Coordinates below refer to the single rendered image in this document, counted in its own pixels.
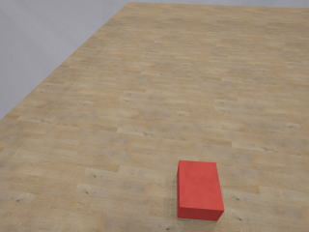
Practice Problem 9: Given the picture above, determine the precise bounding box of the carton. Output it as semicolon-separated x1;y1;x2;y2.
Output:
177;160;225;221

